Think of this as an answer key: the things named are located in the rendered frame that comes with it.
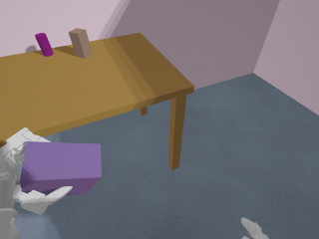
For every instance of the right robot hand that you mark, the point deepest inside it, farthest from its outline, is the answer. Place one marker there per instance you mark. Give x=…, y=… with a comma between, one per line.
x=253, y=229

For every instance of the robot left forearm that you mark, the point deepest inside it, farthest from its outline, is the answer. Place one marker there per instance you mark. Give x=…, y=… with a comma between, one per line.
x=8, y=230

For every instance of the left robot hand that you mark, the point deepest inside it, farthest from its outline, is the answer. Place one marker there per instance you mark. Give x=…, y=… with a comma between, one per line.
x=11, y=155

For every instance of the sponge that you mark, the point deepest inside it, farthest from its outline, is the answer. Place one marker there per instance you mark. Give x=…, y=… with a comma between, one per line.
x=48, y=166

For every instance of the table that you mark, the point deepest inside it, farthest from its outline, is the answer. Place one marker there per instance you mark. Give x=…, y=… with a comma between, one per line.
x=55, y=93

